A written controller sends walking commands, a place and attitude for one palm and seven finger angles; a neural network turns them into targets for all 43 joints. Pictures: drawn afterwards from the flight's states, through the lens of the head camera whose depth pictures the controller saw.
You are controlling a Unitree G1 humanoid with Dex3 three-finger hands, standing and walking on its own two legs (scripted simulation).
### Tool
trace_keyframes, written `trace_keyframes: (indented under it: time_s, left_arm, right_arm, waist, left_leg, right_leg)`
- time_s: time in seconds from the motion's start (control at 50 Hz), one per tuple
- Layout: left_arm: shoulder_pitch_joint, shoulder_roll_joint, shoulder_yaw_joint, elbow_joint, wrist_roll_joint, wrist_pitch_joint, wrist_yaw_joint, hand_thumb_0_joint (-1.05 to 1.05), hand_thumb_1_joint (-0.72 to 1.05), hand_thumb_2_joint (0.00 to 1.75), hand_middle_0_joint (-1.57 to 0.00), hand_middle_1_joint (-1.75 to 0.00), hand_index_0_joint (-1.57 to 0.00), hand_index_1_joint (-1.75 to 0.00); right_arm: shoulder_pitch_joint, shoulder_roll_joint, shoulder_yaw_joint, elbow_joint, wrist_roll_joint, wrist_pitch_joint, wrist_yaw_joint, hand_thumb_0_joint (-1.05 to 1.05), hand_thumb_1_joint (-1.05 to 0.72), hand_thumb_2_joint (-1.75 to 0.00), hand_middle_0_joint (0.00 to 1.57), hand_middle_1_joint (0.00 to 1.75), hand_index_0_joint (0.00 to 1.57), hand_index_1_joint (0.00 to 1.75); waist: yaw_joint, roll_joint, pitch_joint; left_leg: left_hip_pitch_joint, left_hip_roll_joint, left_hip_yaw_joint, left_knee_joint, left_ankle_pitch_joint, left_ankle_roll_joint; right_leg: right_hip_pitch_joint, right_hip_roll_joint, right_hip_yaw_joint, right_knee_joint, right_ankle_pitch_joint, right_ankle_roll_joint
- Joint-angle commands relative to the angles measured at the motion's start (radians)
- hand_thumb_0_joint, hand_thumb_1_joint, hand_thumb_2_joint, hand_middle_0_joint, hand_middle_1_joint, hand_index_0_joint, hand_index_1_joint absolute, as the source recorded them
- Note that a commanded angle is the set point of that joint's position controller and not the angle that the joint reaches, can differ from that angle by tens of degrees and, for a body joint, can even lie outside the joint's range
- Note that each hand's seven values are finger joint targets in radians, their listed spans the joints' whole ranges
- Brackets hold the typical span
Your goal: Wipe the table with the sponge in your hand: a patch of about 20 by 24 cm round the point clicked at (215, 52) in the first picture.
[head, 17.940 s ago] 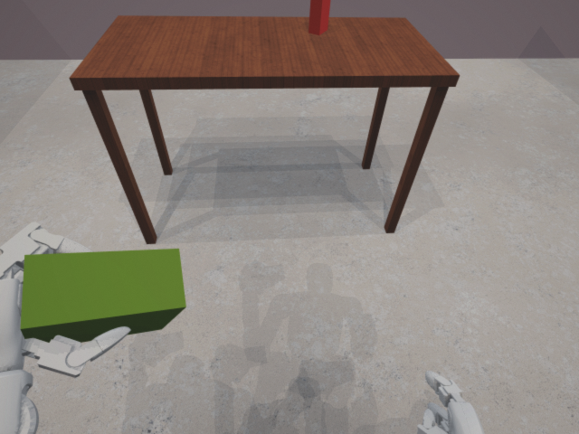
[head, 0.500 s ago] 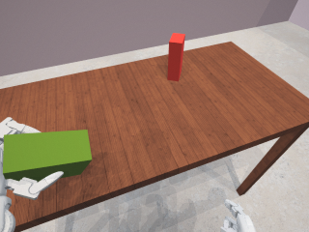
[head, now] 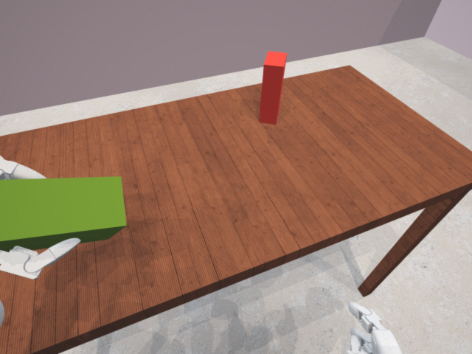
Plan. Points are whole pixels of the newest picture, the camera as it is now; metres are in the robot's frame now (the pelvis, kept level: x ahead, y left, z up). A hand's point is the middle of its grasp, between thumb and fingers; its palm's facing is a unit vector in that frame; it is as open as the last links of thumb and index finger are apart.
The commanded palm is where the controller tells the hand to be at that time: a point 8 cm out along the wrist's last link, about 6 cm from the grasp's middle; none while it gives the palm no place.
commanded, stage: come to a stop and stand still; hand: left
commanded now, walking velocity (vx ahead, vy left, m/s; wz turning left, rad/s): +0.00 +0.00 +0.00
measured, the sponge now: (79, 214) +0.25 +0.23 +0.17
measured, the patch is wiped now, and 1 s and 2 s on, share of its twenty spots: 0.00 0.00 0.00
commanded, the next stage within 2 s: look again from close up in 1.10 s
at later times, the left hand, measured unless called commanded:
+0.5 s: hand out of the picture +0.19 +0.30 +0.17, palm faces +0.42 -0.83 -0.37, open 10.3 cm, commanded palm +0.13 +0.32 +0.18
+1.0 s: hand (44, 256) +0.20 +0.25 +0.16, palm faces +0.37 -0.86 -0.34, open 10.3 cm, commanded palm +0.14 +0.28 +0.18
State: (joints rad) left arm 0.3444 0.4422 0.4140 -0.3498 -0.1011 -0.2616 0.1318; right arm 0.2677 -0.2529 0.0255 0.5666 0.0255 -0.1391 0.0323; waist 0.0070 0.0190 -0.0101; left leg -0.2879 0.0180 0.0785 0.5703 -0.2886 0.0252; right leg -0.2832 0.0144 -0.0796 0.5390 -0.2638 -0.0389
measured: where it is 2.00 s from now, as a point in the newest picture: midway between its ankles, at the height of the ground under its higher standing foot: outside the picture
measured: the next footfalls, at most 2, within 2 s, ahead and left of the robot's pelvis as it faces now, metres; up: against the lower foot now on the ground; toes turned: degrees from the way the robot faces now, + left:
none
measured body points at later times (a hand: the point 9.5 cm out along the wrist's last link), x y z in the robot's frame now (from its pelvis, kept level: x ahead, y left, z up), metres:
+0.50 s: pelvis -0.02 +0.04 +0.00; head -0.01 +0.05 +0.45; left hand +0.16 +0.34 +0.19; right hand +0.18 -0.16 -0.06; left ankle +0.01 +0.10 -0.73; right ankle +0.01 -0.09 -0.73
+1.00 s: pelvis -0.02 +0.00 +0.01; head -0.02 +0.01 +0.46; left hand +0.17 +0.29 +0.18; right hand +0.16 -0.24 -0.06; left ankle +0.01 +0.10 -0.73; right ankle +0.01 -0.09 -0.73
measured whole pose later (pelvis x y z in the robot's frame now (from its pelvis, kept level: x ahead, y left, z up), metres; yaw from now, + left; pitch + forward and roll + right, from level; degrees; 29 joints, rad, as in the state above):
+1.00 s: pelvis -0.02 +0.00 +0.01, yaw +1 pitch -1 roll -1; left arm 0.47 0.35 0.34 -0.42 -0.08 -0.16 0.11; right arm 0.22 -0.24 0.01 0.57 0.03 -0.12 -0.04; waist -0.01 0.00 0.01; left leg -0.23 0.01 0.07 0.46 -0.21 0.03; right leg -0.21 0.02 -0.07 0.42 -0.18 -0.03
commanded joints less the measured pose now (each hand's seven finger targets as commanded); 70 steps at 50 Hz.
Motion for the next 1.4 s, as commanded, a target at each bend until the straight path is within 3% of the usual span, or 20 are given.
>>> trace_keyframes:
  time_s: [0.0, 0.02, 0.04, 0.06, 0.1, 0.16, 0.24, 0.34, 0.36, 0.42, 0.46, 0.54, 0.56, 0.64, 0.72, 0.88, 1.04, 1.1, 1.3, 1.38]
  left_arm:
    - [0.014, 0.176, 0.078, -0.252, -0.009, -0.066, -0.002, 0.00, 0.10, 1.30, -1.20, -1.60, -1.20, -1.60]
    - [-0.019, 0.205, 0.105, -0.270, -0.006, -0.074, -0.001, 0.00, 0.10, 1.30, -1.20, -1.60, -1.20, -1.60]
    - [-0.123, 0.302, 0.166, -0.354, -0.001, -0.080, 0.009, 0.00, 0.10, 1.30, -1.20, -1.60, -1.20, -1.60]
    - [-0.122, 0.253, 0.139, -0.322, 0.004, -0.082, 0.009, 0.00, 0.10, 1.30, -1.20, -1.60, -1.20, -1.60]
    - [-0.133, 0.249, 0.127, -0.363, 0.002, -0.076, 0.012, 0.00, 0.10, 1.30, -1.20, -1.60, -1.20, -1.60]
    - [-0.114, 0.234, 0.101, -0.437, 0.008, -0.073, 0.008, 0.00, 0.10, 1.30, -1.20, -1.60, -1.20, -1.60]
    - [-0.004, 0.165, 0.061, -0.440, 0.006, -0.065, -0.005, 0.00, 0.10, 1.30, -1.20, -1.60, -1.20, -1.60]
    - [0.072, 0.118, 0.085, -0.266, 0.000, -0.023, -0.010, 0.00, 0.10, 1.30, -1.20, -1.60, -1.20, -1.60]
    - [0.060, 0.084, 0.058, -0.248, 0.001, -0.018, -0.017, 0.00, 0.10, 1.30, -1.20, -1.60, -1.20, -1.60]
    - [0.000, 0.095, 0.057, -0.221, 0.000, -0.001, -0.025, 0.00, 0.10, 1.30, -1.20, -1.60, -1.20, -1.60]
    - [-0.037, 0.076, 0.037, -0.228, 0.009, 0.004, -0.023, 0.00, 0.10, 1.30, -1.20, -1.60, -1.20, -1.60]
    - [-0.124, 0.110, 0.030, -0.371, 0.029, 0.010, -0.014, 0.00, 0.10, 1.30, -1.20, -1.60, -1.20, -1.60]
    - [-0.106, 0.081, 0.008, -0.367, 0.031, 0.009, -0.014, 0.00, 0.10, 1.30, -1.20, -1.60, -1.20, -1.60]
    - [-0.067, 0.139, 0.054, -0.412, 0.030, 0.021, 0.001, 0.00, 0.10, 1.30, -1.20, -1.60, -1.20, -1.60]
    - [0.015, 0.100, 0.051, -0.359, 0.012, 0.020, -0.001, 0.00, 0.10, 1.30, -1.20, -1.60, -1.20, -1.60]
    - [0.066, 0.068, 0.029, -0.267, 0.006, 0.034, -0.011, 0.00, 0.10, 1.30, -1.20, -1.60, -1.20, -1.60]
    - [0.003, 0.116, 0.042, -0.360, 0.018, 0.039, 0.001, 0.00, 0.10, 1.30, -1.20, -1.60, -1.20, -1.60]
    - [0.020, 0.092, 0.029, -0.354, 0.015, 0.037, 0.001, 0.00, 0.10, 1.30, -1.20, -1.60, -1.20, -1.60]
    - [0.058, 0.057, 0.016, -0.252, 0.013, 0.063, -0.014, 0.00, 0.10, 1.30, -1.20, -1.60, -1.20, -1.60]
    - [0.015, 0.051, -0.007, -0.288, 0.020, 0.064, -0.016, 0.00, 0.10, 1.30, -1.20, -1.60, -1.20, -1.60]
  right_arm:
    - [-0.112, -0.127, -0.052, -0.159, -0.006, -0.079, -0.008, 0.00, -0.90, -0.90, 0.20, 0.30, 0.20, 0.30]
    - [-0.124, -0.123, -0.047, -0.150, -0.012, -0.080, -0.014, 0.00, -0.90, -0.90, 0.20, 0.30, 0.20, 0.30]
    - [-0.163, -0.140, -0.048, -0.157, -0.014, -0.072, -0.021, 0.00, -0.90, -0.90, 0.20, 0.30, 0.20, 0.30]
    - [-0.147, -0.113, -0.044, -0.138, -0.017, -0.072, -0.030, 0.00, -0.90, -0.90, 0.20, 0.30, 0.20, 0.30]
    - [-0.132, -0.115, -0.046, -0.136, -0.016, -0.085, -0.030, 0.00, -0.90, -0.90, 0.20, 0.30, 0.20, 0.30]
    - [-0.117, -0.110, -0.048, -0.125, -0.019, -0.106, -0.017, 0.00, -0.90, -0.90, 0.20, 0.30, 0.20, 0.30]
    - [-0.118, -0.102, -0.062, -0.120, -0.014, -0.125, 0.003, 0.00, -0.90, -0.90, 0.20, 0.30, 0.20, 0.30]
    - [-0.124, -0.108, -0.073, -0.134, -0.011, -0.083, -0.013, 0.00, -0.90, -0.90, 0.20, 0.30, 0.20, 0.30]
    - [-0.111, -0.106, -0.070, -0.135, -0.013, -0.070, -0.016, 0.00, -0.90, -0.90, 0.20, 0.30, 0.20, 0.30]
    - [-0.141, -0.101, -0.063, -0.155, -0.004, -0.051, -0.033, 0.00, -0.90, -0.90, 0.20, 0.30, 0.20, 0.30]
    - [-0.160, -0.093, -0.053, -0.162, -0.005, -0.041, -0.042, 0.00, -0.90, -0.90, 0.20, 0.30, 0.20, 0.30]
    - [-0.191, -0.087, -0.040, -0.183, -0.004, -0.054, -0.052, 0.00, -0.90, -0.90, 0.20, 0.30, 0.20, 0.30]
    - [-0.187, -0.081, -0.036, -0.181, -0.011, -0.057, -0.055, 0.00, -0.90, -0.90, 0.20, 0.30, 0.20, 0.30]
    - [-0.191, -0.087, -0.038, -0.183, -0.008, -0.072, -0.060, 0.00, -0.90, -0.90, 0.20, 0.30, 0.20, 0.30]
    - [-0.170, -0.084, -0.042, -0.173, -0.008, -0.070, -0.066, 0.00, -0.90, -0.90, 0.20, 0.30, 0.20, 0.30]
    - [-0.164, -0.094, -0.048, -0.174, 0.002, -0.046, -0.075, 0.00, -0.90, -0.90, 0.20, 0.30, 0.20, 0.30]
    - [-0.185, -0.097, -0.043, -0.172, 0.000, -0.053, -0.084, 0.00, -0.90, -0.90, 0.20, 0.30, 0.20, 0.30]
    - [-0.173, -0.093, -0.041, -0.169, -0.004, -0.057, -0.087, 0.00, -0.90, -0.90, 0.20, 0.30, 0.20, 0.30]
    - [-0.174, -0.087, -0.037, -0.165, -0.004, -0.032, -0.088, 0.00, -0.90, -0.90, 0.20, 0.30, 0.20, 0.30]
    - [-0.179, -0.088, -0.033, -0.171, -0.003, -0.029, -0.088, 0.00, -0.90, -0.90, 0.20, 0.30, 0.20, 0.30]
  waist:
    - [0.025, -0.130, -0.038]
    - [0.019, -0.126, -0.035]
    - [0.012, -0.054, -0.058]
    - [0.009, -0.016, -0.048]
    - [0.016, 0.142, -0.093]
    - [0.025, 0.277, -0.155]
    - [0.022, 0.204, -0.196]
    - [0.016, 0.033, -0.105]
    - [0.009, 0.002, -0.081]
    - [0.002, -0.022, -0.035]
    - [0.004, -0.001, -0.026]
    - [0.003, 0.070, -0.074]
    - [0.005, 0.068, -0.078]
    - [0.004, 0.081, -0.104]
    - [-0.004, 0.052, -0.113]
    - [-0.008, -0.022, -0.065]
    - [-0.005, 0.048, -0.088]
    - [-0.005, 0.056, -0.095]
    - [-0.007, -0.027, -0.061]
    - [-0.008, 0.013, -0.057]
  left_leg:
    - [0.049, 0.045, -0.134, -0.109, 0.123, 0.000]
    - [0.031, 0.048, -0.146, -0.128, 0.111, -0.001]
    - [0.038, 0.054, -0.161, -0.154, 0.062, 0.003]
    - [-0.005, 0.067, -0.180, -0.182, 0.057, 0.009]
    - [-0.014, 0.076, -0.193, -0.192, 0.102, 0.004]
    - [0.048, 0.098, -0.214, -0.175, 0.257, -0.019]
    - [0.180, 0.132, -0.223, -0.169, 0.483, -0.047]
    - [0.153, 0.167, -0.213, -0.226, 0.441, -0.065]
    - [0.124, 0.166, -0.211, -0.235, 0.398, -0.072]
    - [0.045, 0.153, -0.213, -0.294, 0.111, -0.078]
    - [0.021, 0.146, -0.211, -0.330, -0.066, -0.062]
    - [0.042, 0.115, -0.196, -0.314, -0.144, -0.033]
    - [0.034, 0.112, -0.191, -0.304, -0.144, -0.022]
    - [0.073, 0.080, -0.169, -0.231, -0.030, -0.021]
    - [0.079, 0.071, -0.161, -0.187, 0.082, -0.021]
    - [0.077, 0.081, -0.153, -0.196, 0.081, -0.010]
    - [0.108, 0.075, -0.141, -0.185, 0.087, -0.005]
    - [0.107, 0.078, -0.143, -0.188, 0.123, -0.005]
    - [0.103, 0.095, -0.143, -0.214, 0.131, -0.004]
    - [0.108, 0.093, -0.141, -0.222, 0.088, -0.002]
  right_leg:
    - [-0.022, -0.137, 0.145, -0.144, 0.122, 0.006]
    - [-0.010, -0.129, 0.136, -0.135, 0.111, 0.008]
    - [-0.010, -0.117, 0.140, -0.114, 0.054, 0.012]
    - [0.026, -0.110, 0.109, -0.094, 0.077, 0.013]
    - [0.084, -0.106, 0.100, -0.055, 0.129, 0.010]
    - [0.071, -0.096, 0.060, -0.015, 0.094, 0.011]
    - [-0.007, -0.084, 0.039, 0.038, -0.035, 0.019]
    - [-0.029, -0.084, 0.046, 0.007, -0.011, 0.034]
    - [-0.017, -0.080, 0.041, -0.013, 0.006, 0.036]
    - [0.027, -0.092, 0.071, -0.074, 0.031, 0.035]
    - [0.040, -0.087, 0.080, -0.093, 0.012, 0.035]
    - [0.075, -0.089, 0.115, -0.126, -0.006, 0.026]
    - [0.086, -0.092, 0.111, -0.138, 0.006, 0.024]
    - [0.083, -0.112, 0.153, -0.180, 0.034, 0.008]
    - [0.098, -0.124, 0.158, -0.187, 0.122, 0.001]
    - [0.071, -0.118, 0.154, -0.223, 0.098, 0.012]
    - [0.082, -0.124, 0.175, -0.231, 0.103, 0.010]
    - [0.104, -0.119, 0.167, -0.218, 0.151, 0.010]
    - [0.098, -0.108, 0.154, -0.235, 0.167, 0.021]
    - [0.083, -0.106, 0.158, -0.247, 0.113, 0.019]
